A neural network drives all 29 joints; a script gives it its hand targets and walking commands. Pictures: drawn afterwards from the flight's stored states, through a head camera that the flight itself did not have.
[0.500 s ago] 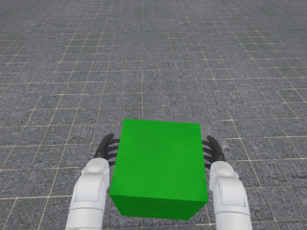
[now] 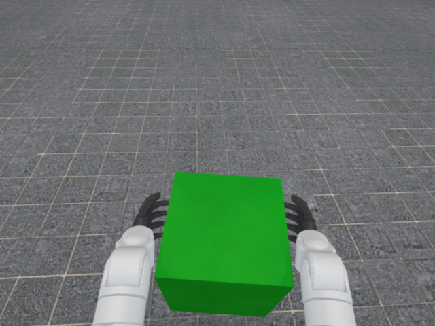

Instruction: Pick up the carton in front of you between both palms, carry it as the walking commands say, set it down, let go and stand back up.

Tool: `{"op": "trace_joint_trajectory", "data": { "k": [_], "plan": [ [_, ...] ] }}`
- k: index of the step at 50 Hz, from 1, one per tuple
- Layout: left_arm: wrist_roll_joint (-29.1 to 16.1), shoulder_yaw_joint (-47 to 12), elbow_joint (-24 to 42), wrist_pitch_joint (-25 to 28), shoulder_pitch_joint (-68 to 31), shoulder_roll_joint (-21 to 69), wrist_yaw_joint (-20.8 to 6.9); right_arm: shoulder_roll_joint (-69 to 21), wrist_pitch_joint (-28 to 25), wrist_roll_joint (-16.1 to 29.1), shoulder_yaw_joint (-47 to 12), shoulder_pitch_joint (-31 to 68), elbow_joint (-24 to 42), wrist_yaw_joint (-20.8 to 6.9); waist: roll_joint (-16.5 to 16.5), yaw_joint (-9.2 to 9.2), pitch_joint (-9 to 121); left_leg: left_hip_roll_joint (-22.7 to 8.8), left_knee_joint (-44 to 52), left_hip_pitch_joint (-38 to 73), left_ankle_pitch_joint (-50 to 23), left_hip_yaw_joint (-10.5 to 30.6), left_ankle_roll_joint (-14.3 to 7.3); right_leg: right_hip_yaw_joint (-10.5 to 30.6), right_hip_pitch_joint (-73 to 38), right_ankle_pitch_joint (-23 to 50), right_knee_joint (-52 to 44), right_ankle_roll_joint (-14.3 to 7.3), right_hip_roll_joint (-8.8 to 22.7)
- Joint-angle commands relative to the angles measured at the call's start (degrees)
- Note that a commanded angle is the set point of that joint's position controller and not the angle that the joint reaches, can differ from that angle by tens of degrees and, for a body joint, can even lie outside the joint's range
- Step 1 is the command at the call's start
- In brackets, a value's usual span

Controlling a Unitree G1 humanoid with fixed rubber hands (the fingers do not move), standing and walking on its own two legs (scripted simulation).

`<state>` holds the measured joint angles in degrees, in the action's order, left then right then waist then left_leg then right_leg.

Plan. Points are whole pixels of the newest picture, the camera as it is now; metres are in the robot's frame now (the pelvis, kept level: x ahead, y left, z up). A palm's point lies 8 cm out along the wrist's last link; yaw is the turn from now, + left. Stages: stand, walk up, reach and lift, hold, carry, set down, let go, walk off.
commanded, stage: carry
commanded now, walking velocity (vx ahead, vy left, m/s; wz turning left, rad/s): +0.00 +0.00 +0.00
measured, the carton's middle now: (222, 248) +0.30 +0.00 -0.05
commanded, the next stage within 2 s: hold in 0.98 s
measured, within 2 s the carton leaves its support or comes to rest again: neither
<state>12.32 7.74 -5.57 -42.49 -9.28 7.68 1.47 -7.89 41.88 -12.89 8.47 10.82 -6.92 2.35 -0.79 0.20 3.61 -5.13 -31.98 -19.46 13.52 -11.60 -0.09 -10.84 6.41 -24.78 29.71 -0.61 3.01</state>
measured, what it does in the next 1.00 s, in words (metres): shifts its weight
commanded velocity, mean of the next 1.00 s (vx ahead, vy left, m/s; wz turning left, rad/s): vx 0.00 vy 0.00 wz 0.00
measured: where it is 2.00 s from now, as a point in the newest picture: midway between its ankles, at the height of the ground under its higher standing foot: outside the picture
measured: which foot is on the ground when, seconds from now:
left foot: down 0.00-1.00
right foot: down 0.00-1.00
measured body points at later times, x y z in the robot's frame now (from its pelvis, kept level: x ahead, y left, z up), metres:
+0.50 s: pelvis -0.04 +0.00 +0.00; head -0.06 +0.01 +0.45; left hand +0.25 +0.15 +0.03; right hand +0.26 -0.15 +0.04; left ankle +0.03 +0.12 -0.73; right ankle -0.10 -0.08 -0.73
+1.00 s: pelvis -0.05 +0.00 +0.00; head -0.07 +0.00 +0.45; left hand +0.24 +0.15 +0.03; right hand +0.25 -0.15 +0.03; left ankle +0.03 +0.12 -0.73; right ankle -0.10 -0.08 -0.73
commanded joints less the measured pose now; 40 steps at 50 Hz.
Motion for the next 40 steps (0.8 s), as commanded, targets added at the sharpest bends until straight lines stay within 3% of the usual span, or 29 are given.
{"op": "trace_joint_trajectory", "data": {
  "k": [1,16,40],
  "plan": [
    [-13.6,-31.9,4.7,2.6,-26.6,48.5,-12.1,-49.8,-1.8,13.7,-31.8,23.4,2.9,-13.1,0.8,-0.19,14.8,-5.3,1.4,11.3,-23.8,4.9,-1.6,3.7,1.5,26.7,-3.8,0.3,6.5],
    [-13.0,-30.4,1.8,2.4,-28.5,50.7,-12.8,-51.7,-1.6,13.4,-30.3,25.6,0.4,-14.0,0.9,-0.14,13.0,-5.3,4.7,9.8,-15.3,6.1,-1.4,5.2,5.9,14.1,-6.3,-0.6,6.4],
    [-12.9,-30.5,1.9,2.3,-28.3,51.0,-12.9,-51.9,-1.5,13.6,-30.3,25.7,0.5,-14.2,0.9,-0.12,14.2,-5.3,4.8,9.1,-14.7,6.2,-1.1,5.9,7.5,14.4,-5.4,-1.1,6.4]
  ]
}}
